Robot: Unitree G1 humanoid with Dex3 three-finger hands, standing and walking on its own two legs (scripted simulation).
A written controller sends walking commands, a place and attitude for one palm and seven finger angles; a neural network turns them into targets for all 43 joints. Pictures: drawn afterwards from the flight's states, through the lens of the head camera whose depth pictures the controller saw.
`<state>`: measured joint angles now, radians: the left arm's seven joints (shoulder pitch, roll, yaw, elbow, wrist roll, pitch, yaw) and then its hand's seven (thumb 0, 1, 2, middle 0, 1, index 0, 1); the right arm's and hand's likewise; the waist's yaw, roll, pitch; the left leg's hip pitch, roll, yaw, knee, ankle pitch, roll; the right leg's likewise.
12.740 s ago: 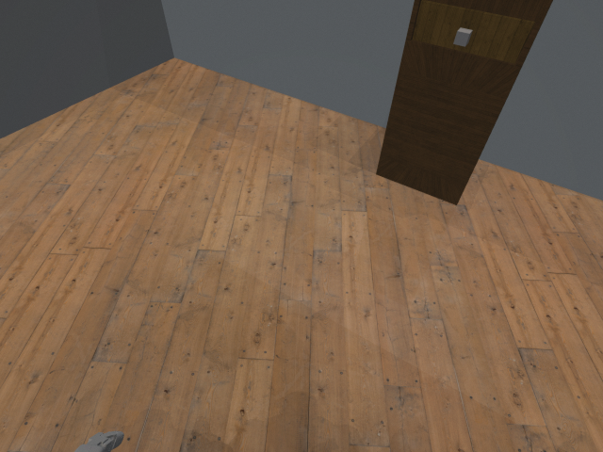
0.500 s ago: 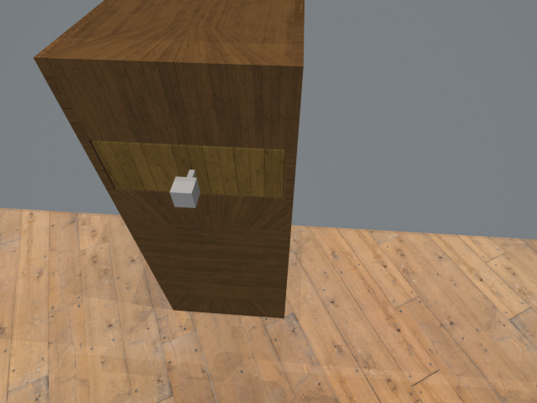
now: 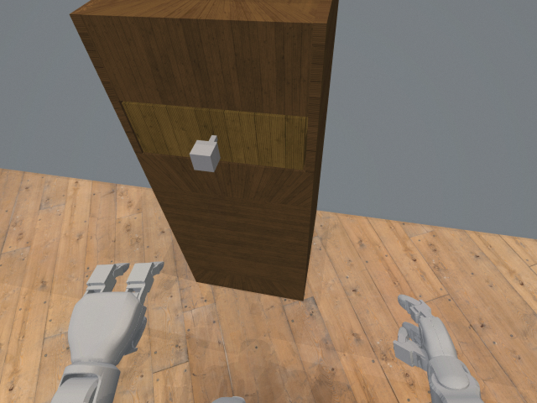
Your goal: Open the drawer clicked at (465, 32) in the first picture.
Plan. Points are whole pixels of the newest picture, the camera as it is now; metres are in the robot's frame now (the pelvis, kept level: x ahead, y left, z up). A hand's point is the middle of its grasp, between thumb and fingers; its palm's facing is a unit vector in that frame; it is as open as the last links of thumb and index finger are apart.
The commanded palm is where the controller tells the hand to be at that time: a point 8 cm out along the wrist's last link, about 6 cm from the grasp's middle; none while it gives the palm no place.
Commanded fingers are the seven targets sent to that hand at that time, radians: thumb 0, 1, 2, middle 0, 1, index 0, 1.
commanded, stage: raise the hand with hooked fingers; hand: left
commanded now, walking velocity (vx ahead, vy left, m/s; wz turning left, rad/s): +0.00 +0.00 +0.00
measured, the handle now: (208, 149) +0.56 +0.23 +0.03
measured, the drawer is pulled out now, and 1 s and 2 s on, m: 0.00 0.00 0.00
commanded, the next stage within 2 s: move the hooked fingers above the handle in 1.30 s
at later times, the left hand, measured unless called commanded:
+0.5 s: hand (121, 237) +0.29 +0.27 +0.09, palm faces +0.13 -0.09 -0.99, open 12.5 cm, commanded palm +0.26 +0.27 +0.15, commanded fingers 0.00 -0.41 0.34 -0.29 -1.14 -0.29 -1.14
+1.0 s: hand (98, 177) +0.34 +0.30 +0.16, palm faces +0.05 -0.05 -1.00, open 13.8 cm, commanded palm +0.31 +0.30 +0.21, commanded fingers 0.00 -0.50 0.30 -0.30 -1.20 -0.30 -1.20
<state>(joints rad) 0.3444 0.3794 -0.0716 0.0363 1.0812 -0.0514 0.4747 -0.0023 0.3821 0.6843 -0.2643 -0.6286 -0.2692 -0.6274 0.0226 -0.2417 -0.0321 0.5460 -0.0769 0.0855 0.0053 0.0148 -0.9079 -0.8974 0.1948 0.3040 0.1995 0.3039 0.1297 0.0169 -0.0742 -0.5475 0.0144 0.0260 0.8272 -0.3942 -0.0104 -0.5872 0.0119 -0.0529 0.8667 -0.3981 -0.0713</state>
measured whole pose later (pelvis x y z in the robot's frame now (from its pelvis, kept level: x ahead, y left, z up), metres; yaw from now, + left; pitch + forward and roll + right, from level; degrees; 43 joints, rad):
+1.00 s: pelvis +0.03 +0.06 +0.04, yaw +0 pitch +1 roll +0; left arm -0.17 0.53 -0.04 0.02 0.90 0.04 -0.05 -0.01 -0.49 0.31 -0.32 -1.20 -0.32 -1.20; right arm 0.10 -0.24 0.03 0.62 0.01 0.15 -0.01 0.01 -0.91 -0.90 0.20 0.30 0.20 0.30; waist 0.09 0.09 0.01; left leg -0.20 -0.04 0.03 0.43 -0.25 0.05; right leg -0.21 -0.03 -0.04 0.43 -0.23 0.01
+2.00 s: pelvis +0.02 +0.04 +0.04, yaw -1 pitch +5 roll +0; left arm -0.38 0.50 -0.06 0.39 0.94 -0.10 0.04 0.00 -0.49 0.30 -0.32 -1.20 -0.32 -1.20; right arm 0.21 -0.28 -0.04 0.67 0.02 0.14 -0.04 0.01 -0.91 -0.90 0.20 0.30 0.20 0.30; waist 0.03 0.07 -0.02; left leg -0.31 -0.02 0.05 0.47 -0.25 0.03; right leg -0.34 0.00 -0.02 0.49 -0.24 -0.02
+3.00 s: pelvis +0.03 +0.03 +0.03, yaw -1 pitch +14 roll +0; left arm -0.84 0.49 -0.05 0.94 1.05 -0.11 0.18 0.00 -0.49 0.30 -0.32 -1.20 -0.32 -1.20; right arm 0.32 -0.28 -0.06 0.70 0.01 0.13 -0.04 0.01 -0.91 -0.90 0.20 0.30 0.20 0.30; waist -0.08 0.05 -0.08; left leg -0.52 0.00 0.05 0.60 -0.31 0.02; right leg -0.55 0.01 -0.02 0.60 -0.29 -0.02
